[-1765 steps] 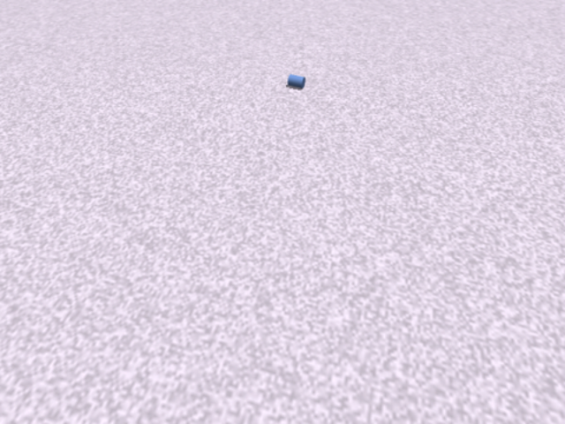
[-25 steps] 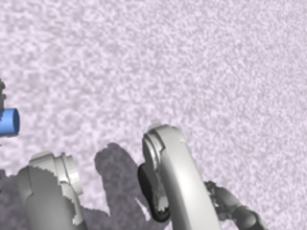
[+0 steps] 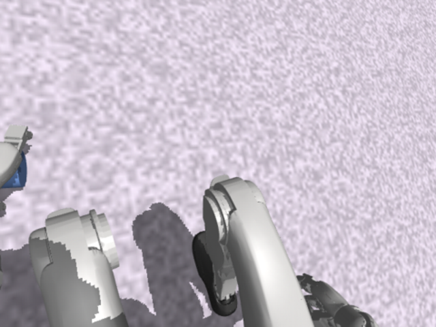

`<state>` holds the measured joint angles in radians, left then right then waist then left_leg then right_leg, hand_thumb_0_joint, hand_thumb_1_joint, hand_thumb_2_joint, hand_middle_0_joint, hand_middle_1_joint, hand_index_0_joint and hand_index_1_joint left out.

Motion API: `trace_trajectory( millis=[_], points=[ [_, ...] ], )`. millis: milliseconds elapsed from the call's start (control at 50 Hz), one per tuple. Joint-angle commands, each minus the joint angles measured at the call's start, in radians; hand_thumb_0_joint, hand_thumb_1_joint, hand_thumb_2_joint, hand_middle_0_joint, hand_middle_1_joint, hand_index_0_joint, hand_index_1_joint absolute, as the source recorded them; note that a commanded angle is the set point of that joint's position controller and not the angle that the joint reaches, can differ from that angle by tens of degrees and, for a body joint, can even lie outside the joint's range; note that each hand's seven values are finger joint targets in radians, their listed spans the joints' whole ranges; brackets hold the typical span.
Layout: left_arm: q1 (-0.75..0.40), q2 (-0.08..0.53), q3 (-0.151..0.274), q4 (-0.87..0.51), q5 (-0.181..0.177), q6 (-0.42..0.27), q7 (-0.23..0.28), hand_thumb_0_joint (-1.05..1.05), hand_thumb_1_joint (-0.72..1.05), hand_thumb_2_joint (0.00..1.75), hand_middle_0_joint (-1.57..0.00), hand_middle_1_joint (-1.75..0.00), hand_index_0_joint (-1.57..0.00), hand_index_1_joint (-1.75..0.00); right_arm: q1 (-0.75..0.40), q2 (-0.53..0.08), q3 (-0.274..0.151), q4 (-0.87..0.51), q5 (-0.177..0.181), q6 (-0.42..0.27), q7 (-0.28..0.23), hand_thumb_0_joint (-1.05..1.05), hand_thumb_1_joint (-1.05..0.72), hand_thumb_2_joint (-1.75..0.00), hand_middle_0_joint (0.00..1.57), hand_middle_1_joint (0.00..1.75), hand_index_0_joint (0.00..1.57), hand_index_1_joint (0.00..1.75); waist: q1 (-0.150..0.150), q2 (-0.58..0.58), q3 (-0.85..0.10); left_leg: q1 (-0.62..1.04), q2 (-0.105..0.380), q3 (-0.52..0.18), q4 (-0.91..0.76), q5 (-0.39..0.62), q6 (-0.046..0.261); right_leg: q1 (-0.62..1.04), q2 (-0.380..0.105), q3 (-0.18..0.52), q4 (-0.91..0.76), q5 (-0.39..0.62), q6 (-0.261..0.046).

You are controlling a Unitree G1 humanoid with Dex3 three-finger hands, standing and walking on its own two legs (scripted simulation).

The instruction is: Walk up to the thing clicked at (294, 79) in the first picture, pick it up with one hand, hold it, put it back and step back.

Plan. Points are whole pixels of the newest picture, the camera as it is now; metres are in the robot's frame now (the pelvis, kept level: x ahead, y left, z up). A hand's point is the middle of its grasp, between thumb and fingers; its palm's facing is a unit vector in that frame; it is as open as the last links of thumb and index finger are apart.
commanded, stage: close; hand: left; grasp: from above
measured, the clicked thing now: out of the picture +0.42 +0.32 -0.26
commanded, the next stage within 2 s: none
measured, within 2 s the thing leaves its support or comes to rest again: neither
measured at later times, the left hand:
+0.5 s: hand out of the picture +0.40 +0.31 -0.23, palm faces -0.54 -0.09 -0.84, open 12.9 cm
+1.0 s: hand out of the picture +0.42 +0.32 -0.22, palm faces -0.48 -0.08 -0.87, open 11.9 cm
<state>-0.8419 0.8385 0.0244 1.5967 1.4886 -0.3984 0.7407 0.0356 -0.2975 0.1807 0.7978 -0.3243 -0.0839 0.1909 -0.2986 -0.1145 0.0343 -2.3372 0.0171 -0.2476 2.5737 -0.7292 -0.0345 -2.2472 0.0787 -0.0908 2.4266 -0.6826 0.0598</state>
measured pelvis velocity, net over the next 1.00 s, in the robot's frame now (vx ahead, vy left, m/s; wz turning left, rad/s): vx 0.00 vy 0.00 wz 0.00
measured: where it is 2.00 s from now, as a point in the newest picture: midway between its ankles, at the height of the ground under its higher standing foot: (165, 311)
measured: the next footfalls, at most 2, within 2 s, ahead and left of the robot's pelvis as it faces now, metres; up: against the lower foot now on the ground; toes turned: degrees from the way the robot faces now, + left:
none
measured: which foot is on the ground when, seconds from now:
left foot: down 0.00-1.00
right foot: down 0.00-1.00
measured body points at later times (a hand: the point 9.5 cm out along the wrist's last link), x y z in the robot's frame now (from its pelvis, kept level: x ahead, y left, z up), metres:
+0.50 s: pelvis +0.00 +0.00 +0.00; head +0.25 +0.12 +0.35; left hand +0.42 +0.31 -0.18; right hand +0.07 -0.26 -0.08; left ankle +0.06 +0.13 -0.26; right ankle +0.11 -0.13 -0.26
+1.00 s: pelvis +0.00 +0.00 +0.00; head +0.24 +0.12 +0.36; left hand +0.44 +0.32 -0.17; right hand +0.10 -0.26 -0.07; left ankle +0.06 +0.13 -0.26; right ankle +0.11 -0.13 -0.26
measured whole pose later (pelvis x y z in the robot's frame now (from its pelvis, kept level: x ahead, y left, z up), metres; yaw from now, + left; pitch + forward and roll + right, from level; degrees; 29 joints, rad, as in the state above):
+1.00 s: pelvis +0.00 +0.00 +0.00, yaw +0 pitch +27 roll -13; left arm -0.94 0.90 0.11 1.65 1.36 -0.28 0.56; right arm 0.03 -0.31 0.18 0.73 -0.28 -0.18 0.23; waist -0.33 -0.09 0.07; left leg -2.37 0.00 -0.25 2.59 -0.72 -0.02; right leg -2.25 0.07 -0.09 2.43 -0.69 0.07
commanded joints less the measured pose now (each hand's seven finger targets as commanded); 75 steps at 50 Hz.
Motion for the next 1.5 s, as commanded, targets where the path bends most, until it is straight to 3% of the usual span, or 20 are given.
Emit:
trace_trajectory(
  millis=[0, 60, 100, 180, 260, 340, 400, 480, 640, 680, 740, 820, 860, 940, 1040, 1120, 1200, 1280, 1360, 1480],
  points=[
    [-0.313, 0.143, -0.025, -0.048, -0.063, 0.122, 0.064, 0.0, -0.37, 0.9, -0.21, -0.75, -0.18, -0.78, 0.098, -0.292, -0.096, -0.008, 0.011, -0.047, 0.008, 0.0, -0.89, -0.9, 0.2, 0.3, 0.2, 0.3, -0.029, 0.46, -0.551, 0.459, -0.007, 0.144, -0.281, 0.138, 0.037, 0.187, 0.02, -0.124, -0.202, 0.159, -0.091],
    [-0.351, 0.175, -0.006, -0.039, -0.1, 0.167, 0.015, 0.0, -0.37, 0.91, -0.23, -0.72, -0.19, -0.76, 0.103, -0.31, -0.101, -0.005, 0.033, -0.077, 0.017, 0.0, -0.89, -0.9, 0.2, 0.3, 0.2, 0.3, -0.033, 0.459, -0.562, 0.447, -0.009, 0.137, -0.274, 0.133, 0.045, 0.197, 0.014, -0.126, -0.196, 0.174, -0.087],
    [-0.399, 0.245, 0.055, -0.079, -0.115, 0.169, -0.019, 0.0, -0.34, 0.89, -0.25, -0.72, -0.21, -0.76, 0.109, -0.325, -0.103, -0.044, 0.042, -0.092, 0.022, 0.0, -0.89, -0.9, 0.2, 0.3, 0.2, 0.3, -0.039, 0.467, -0.57, 0.445, -0.009, 0.131, -0.285, 0.137, 0.047, 0.228, 0.006, -0.127, -0.196, 0.183, -0.086],
    [-0.314, 0.261, 0.114, -0.001, -0.133, 0.155, -0.125, 0.0, -0.34, 0.89, -0.23, -0.73, -0.2, -0.77, 0.168, -0.33, -0.109, -0.051, 0.048, -0.097, 0.027, 0.0, -0.89, -0.9, 0.2, 0.3, 0.2, 0.3, -0.051, 0.436, -0.55, 0.446, -0.017, 0.129, -0.271, 0.19, 0.049, 0.256, -0.004, -0.144, -0.175, 0.228, -0.075],
    [-0.282, 0.253, 0.106, -0.033, -0.16, 0.089, -0.214, 0.0, -0.33, 0.86, -0.22, -0.8, -0.21, -0.81, 0.181, -0.31, -0.091, -0.078, 0.046, -0.067, 0.022, 0.0, -0.9, -0.9, 0.2, 0.3, 0.2, 0.3, -0.046, 0.443, -0.57, 0.47, -0.02, 0.124, -0.272, 0.247, 0.043, 0.311, 0.001, -0.156, -0.197, 0.26, -0.076],
    [-0.278, 0.281, 0.082, -0.115, -0.148, -0.014, -0.255, 0.0, -0.28, 0.86, -0.27, -0.76, -0.25, -0.79, 0.191, -0.296, -0.065, -0.093, 0.039, -0.031, 0.016, 0.0, -0.89, -0.9, 0.2, 0.3, 0.2, 0.3, -0.051, 0.425, -0.597, 0.479, -0.013, 0.133, -0.234, 0.273, 0.041, 0.38, 0.008, -0.143, -0.208, 0.29, -0.078],
    [-0.273, 0.322, 0.116, -0.166, -0.135, -0.087, -0.218, 0.0, -0.23, 0.84, -0.28, -0.75, -0.27, -0.76, 0.183, -0.311, -0.053, -0.11, 0.031, -0.011, 0.007, 0.0, -0.89, -0.9, 0.2, 0.3, 0.2, 0.3, -0.041, 0.438, -0.606, 0.512, -0.008, 0.128, -0.225, 0.291, 0.037, 0.381, 0.012, -0.152, -0.207, 0.29, -0.085],
    [-0.254, 0.318, 0.098, -0.188, -0.088, -0.124, -0.123, 0.0, -0.2, 0.78, -0.29, -0.71, -0.28, -0.72, 0.153, -0.317, -0.059, -0.067, 0.01, 0.008, -0.004, 0.0, -0.89, -0.9, 0.2, 0.3, 0.2, 0.3, -0.021, 0.459, -0.581, 0.512, 0.0, 0.125, -0.253, 0.234, 0.035, 0.336, 0.023, -0.146, -0.21, 0.223, -0.088],
    [-0.267, 0.243, 0.033, -0.119, -0.027, 0.024, 0.067, 0.0, -0.12, 0.74, -0.38, -0.62, -0.37, -0.64, 0.113, -0.307, -0.069, -0.024, -0.01, -0.028, 0.007, 0.0, -0.89, -0.9, 0.2, 0.3, 0.2, 0.3, -0.022, 0.47, -0.565, 0.483, 0.001, 0.125, -0.277, 0.185, 0.031, 0.24, 0.032, -0.137, -0.202, 0.196, -0.088],
    [-0.278, 0.192, 0.0, -0.079, -0.059, 0.078, 0.071, 0.0, -0.11, 0.72, -0.39, -0.6, -0.37, -0.62, 0.102, -0.301, -0.076, -0.013, -0.005, -0.054, 0.018, 0.0, -0.89, -0.89, 0.2, 0.3, 0.2, 0.3, -0.03, 0.448, -0.538, 0.453, -0.002, 0.13, -0.27, 0.166, 0.035, 0.222, 0.026, -0.136, -0.205, 0.184, -0.086],
    [-0.328, 0.196, -0.006, -0.064, -0.098, 0.14, 0.044, 0.0, -0.1, 0.68, -0.4, -0.57, -0.39, -0.59, 0.117, -0.318, -0.085, -0.005, 0.017, -0.082, 0.027, 0.0, -0.89, -0.9, 0.2, 0.3, 0.2, 0.3, -0.042, 0.445, -0.534, 0.438, -0.004, 0.126, -0.279, 0.123, 0.041, 0.201, 0.018, -0.139, -0.213, 0.156, -0.085],
    [-0.381, 0.253, 0.043, -0.065, -0.125, 0.162, -0.041, 0.0, -0.07, 0.67, -0.43, -0.55, -0.42, -0.57, 0.119, -0.338, -0.09, -0.048, 0.048, -0.111, 0.033, 0.0, -0.89, -0.9, 0.2, 0.3, 0.2, 0.3, -0.036, 0.481, -0.566, 0.466, -0.007, 0.115, -0.289, 0.136, 0.043, 0.218, 0.004, -0.143, -0.19, 0.183, -0.082],
    [-0.323, 0.307, 0.108, -0.016, -0.127, 0.156, -0.084, 0.0, -0.08, 0.68, -0.44, -0.55, -0.42, -0.57, 0.143, -0.343, -0.099, -0.05, 0.05, -0.108, 0.031, 0.0, -0.89, -0.9, 0.2, 0.3, 0.2, 0.3, -0.039, 0.454, -0.554, 0.438, -0.008, 0.119, -0.276, 0.155, 0.044, 0.252, 0.003, -0.139, -0.185, 0.206, -0.08],
    [-0.299, 0.262, 0.102, -0.037, -0.147, 0.108, -0.182, 0.0, -0.09, 0.67, -0.41, -0.59, -0.4, -0.6, 0.171, -0.324, -0.096, -0.076, 0.048, -0.091, 0.028, 0.0, -0.89, -0.9, 0.2, 0.3, 0.2, 0.3, -0.056, 0.445, -0.56, 0.466, -0.016, 0.127, -0.262, 0.222, 0.045, 0.297, 0.002, -0.146, -0.19, 0.254, -0.076],
    [-0.273, 0.292, 0.091, -0.104, -0.151, -0.005, -0.251, 0.0, -0.04, 0.67, -0.45, -0.58, -0.44, -0.59, 0.189, -0.321, -0.074, -0.101, 0.049, -0.043, 0.014, 0.0, -0.89, -0.9, 0.2, 0.3, 0.2, 0.3, -0.049, 0.446, -0.56, 0.483, -0.015, 0.12, -0.255, 0.258, 0.036, 0.335, 0.006, -0.159, -0.212, 0.256, -0.08],
    [-0.247, 0.341, 0.12, -0.154, -0.12, -0.091, -0.217, 0.0, 0.06, 0.66, -0.51, -0.57, -0.51, -0.58, 0.183, -0.32, -0.05, -0.125, 0.033, -0.012, 0.006, 0.0, -0.89, -0.9, 0.2, 0.3, 0.2, 0.3, -0.039, 0.455, -0.586, 0.535, -0.008, 0.118, -0.238, 0.298, 0.032, 0.359, 0.012, -0.164, -0.201, 0.282, -0.082],
    [-0.257, 0.31, 0.087, -0.176, -0.083, -0.117, -0.134, 0.0, 0.09, 0.6, -0.5, -0.56, -0.51, -0.55, 0.158, -0.312, -0.054, -0.073, 0.004, -0.001, 0.001, 0.0, -0.89, -0.9, 0.2, 0.3, 0.2, 0.3, -0.025, 0.483, -0.573, 0.526, 0.001, 0.123, -0.258, 0.234, 0.032, 0.327, 0.021, -0.153, -0.206, 0.226, -0.081],
    [-0.257, 0.292, 0.066, -0.155, -0.045, -0.069, -0.035, 0.0, 0.16, 0.58, -0.56, -0.53, -0.58, -0.52, 0.135, -0.312, -0.057, -0.046, -0.011, -0.015, 0.003, 0.0, -0.89, -0.89, 0.2, 0.3, 0.2, 0.3, -0.022, 0.473, -0.563, 0.513, 0.001, 0.122, -0.273, 0.194, 0.032, 0.279, 0.027, -0.148, -0.209, 0.196, -0.083],
    [-0.27, 0.249, 0.03, -0.103, -0.046, 0.018, 0.037, 0.0, 0.2, 0.57, -0.6, -0.51, -0.61, -0.51, 0.123, -0.31, -0.066, -0.024, -0.005, -0.04, 0.007, 0.0, -0.89, -0.89, 0.2, 0.3, 0.2, 0.3, -0.027, 0.437, -0.532, 0.455, 0.0, 0.128, -0.274, 0.162, 0.034, 0.254, 0.028, -0.132, -0.22, 0.175, -0.085],
    [-0.33, 0.215, 0.002, -0.071, -0.096, 0.124, 0.016, 0.0, 0.18, 0.46, -0.61, -0.4, -0.61, -0.4, 0.128, -0.321, -0.084, -0.016, 0.026, -0.093, 0.026, 0.0, -0.89, -0.9, 0.2, 0.3, 0.2, 0.3, -0.039, 0.458, -0.545, 0.452, -0.007, 0.126, -0.278, 0.132, 0.043, 0.212, 0.012, -0.136, -0.202, 0.168, -0.085]
  ],
)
